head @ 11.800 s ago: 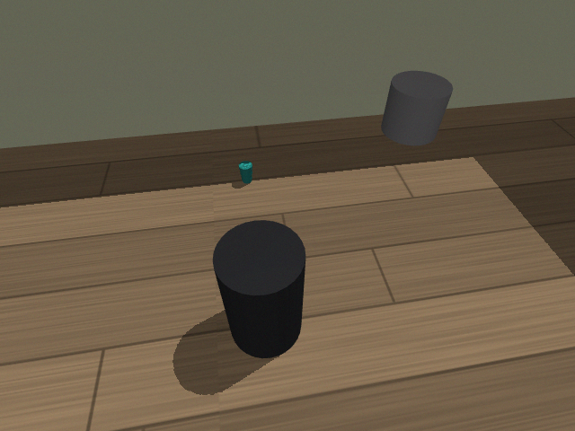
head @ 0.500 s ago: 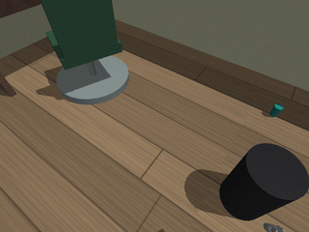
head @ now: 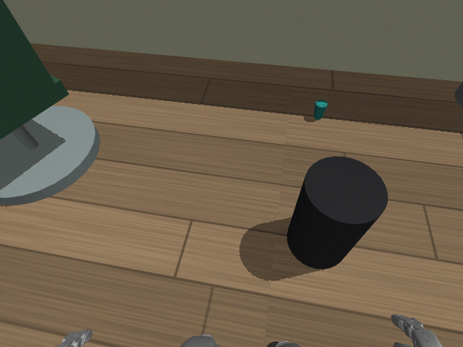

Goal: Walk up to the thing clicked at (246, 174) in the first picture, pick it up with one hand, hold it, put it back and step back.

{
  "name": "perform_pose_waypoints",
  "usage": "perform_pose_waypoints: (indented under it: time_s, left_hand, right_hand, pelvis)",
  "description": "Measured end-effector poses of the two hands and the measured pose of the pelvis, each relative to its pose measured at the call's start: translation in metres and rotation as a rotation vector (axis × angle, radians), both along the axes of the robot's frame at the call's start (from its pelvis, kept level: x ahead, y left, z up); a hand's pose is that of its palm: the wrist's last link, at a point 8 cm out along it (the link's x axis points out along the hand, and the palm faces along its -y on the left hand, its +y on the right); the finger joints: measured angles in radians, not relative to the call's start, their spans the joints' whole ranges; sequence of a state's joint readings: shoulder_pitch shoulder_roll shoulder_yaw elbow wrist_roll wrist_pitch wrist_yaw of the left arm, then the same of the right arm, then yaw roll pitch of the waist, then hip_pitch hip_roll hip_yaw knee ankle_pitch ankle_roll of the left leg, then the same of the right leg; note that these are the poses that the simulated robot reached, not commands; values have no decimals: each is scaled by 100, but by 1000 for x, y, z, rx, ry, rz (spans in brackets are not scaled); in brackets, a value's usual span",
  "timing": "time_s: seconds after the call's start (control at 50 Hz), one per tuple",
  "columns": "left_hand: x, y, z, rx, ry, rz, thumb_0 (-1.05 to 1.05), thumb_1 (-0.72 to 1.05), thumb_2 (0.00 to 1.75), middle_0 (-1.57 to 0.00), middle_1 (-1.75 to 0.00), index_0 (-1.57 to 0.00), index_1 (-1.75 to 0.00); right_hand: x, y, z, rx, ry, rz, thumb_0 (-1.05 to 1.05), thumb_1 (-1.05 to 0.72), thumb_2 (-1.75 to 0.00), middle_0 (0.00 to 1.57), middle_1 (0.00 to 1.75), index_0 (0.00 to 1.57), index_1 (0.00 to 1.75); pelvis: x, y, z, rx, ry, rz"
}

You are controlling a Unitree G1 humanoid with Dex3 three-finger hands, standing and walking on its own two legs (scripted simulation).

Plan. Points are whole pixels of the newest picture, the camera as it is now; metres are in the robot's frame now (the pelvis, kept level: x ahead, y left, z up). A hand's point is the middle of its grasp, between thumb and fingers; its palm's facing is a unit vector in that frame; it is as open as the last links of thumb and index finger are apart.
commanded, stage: walk up
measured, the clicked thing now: (319, 110) +1.46 -0.43 -0.71
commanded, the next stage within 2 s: none
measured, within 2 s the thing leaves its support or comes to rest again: neither
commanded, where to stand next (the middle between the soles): +0.04 -0.04 m, yaw -106 degrees
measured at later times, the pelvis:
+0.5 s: pelvis -0.03 +0.03 +0.00, yaw -30 degrees
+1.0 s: pelvis +0.05 +0.05 +0.01, yaw -60 degrees
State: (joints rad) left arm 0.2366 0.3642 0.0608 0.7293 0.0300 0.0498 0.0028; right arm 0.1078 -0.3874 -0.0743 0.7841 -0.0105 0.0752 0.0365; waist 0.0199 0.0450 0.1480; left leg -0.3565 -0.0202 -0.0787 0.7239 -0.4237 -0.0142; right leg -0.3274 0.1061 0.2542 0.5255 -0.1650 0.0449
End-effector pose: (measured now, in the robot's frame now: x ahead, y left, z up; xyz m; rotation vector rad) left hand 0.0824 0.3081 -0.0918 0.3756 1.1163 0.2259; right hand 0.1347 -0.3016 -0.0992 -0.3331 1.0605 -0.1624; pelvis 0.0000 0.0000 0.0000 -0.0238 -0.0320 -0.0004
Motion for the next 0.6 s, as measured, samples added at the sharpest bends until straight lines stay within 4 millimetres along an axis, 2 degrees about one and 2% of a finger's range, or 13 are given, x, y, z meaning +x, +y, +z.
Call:
perform_pose_waypoints:
  time_s: [0.06, 0.12, 0.2, 0.28, 0.34, 0.4, 0.5, 0.54, 0.6]
  left_hand:
    - [30, 13, -7, -10, -38, -77, 1, 90, 90, -21, -30, -21, -30]
    - [52, 17, -4, -14, -37, -161, 1, 90, 90, -20, -30, -21, -30]
    - [69, 23, 2, -36, -17, -249, 1, 90, 90, -20, -30, -21, -30]
    - [78, 22, 4, -37, 38, -339, 1, 90, 90, -20, -30, -21, -30]
    - [88, 13, 7, -23, 71, -420, 1, 90, 90, -20, -30, -21, -30]
    - [103, -5, 10, -6, 67, -506, 1, 90, 90, -20, -30, -21, -30]
    - [129, -41, 15, 27, -12, -621, 1, 90, 90, -20, -30, -21, -30]
    - [135, -53, 18, 35, -44, -648, 1, 90, 90, -20, -30, -21, -30]
    - [143, -65, 23, 39, -41, -687, 1, 90, 90, -20, -30, -21, -30]
  right_hand:
    - [-31, 4, 8, -50, -18, -64, 1, -91, -90, 20, 30, 20, 30]
    - [-67, 8, 22, -68, -12, -146, 1, -91, -90, 20, 30, 20, 30]
    - [-108, 11, 38, -94, -18, -248, 1, -91, -90, 20, 30, 20, 30]
    - [-144, 12, 42, -95, -37, -334, 1, -91, -90, 20, 30, 20, 30]
    - [-174, 12, 39, -85, -41, -392, 1, -91, -90, 20, 30, 20, 30]
    - [-207, 11, 31, -69, -28, -455, 1, -91, -90, 20, 30, 21, 30]
    - [-259, 5, 2, -36, 13, -572, 1, -90, -90, 20, 30, 20, 30]
    - [-273, 8, -7, -13, 40, -624, 1, -91, -90, 20, 30, 20, 30]
    - [-282, 18, -11, 25, 37, -683, 1, -91, -90, 20, 30, 20, 30]
  pelvis:
    - [-8, 16, -4, 16, -7, -55]
    - [-15, 28, 4, -6, -15, -123]
    - [-18, 38, 12, -16, -6, -206]
    - [-19, 45, 14, -12, 1, -298]
    - [-22, 48, 14, -10, 8, -369]
    - [-25, 46, 11, 0, 13, -435]
    - [-29, 34, -4, 10, 15, -522]
    - [-28, 32, -6, 4, 7, -561]
    - [-20, 31, -2, -2, -5, -635]
